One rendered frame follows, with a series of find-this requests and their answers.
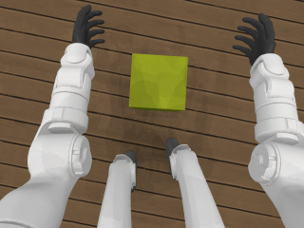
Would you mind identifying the robot right hand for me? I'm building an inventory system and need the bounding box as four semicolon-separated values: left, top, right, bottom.
232;12;276;66

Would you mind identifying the robot right shin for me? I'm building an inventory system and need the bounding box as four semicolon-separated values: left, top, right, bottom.
171;144;198;159

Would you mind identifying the robot left forearm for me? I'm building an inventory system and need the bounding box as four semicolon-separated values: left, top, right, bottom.
28;43;95;173

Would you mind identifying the carton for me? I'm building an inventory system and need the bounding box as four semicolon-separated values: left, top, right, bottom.
129;53;188;112

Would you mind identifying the robot left thigh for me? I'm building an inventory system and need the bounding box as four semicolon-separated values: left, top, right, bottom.
97;160;136;228

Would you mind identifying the robot left hand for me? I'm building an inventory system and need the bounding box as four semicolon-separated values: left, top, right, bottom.
71;4;105;49

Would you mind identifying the robot left upper arm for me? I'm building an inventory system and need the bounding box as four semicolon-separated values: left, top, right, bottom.
0;133;92;228

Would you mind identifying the robot right upper arm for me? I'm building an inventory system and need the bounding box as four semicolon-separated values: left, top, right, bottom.
248;142;304;228

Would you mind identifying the robot right forearm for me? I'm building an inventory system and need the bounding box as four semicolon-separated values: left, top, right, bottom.
249;53;304;147

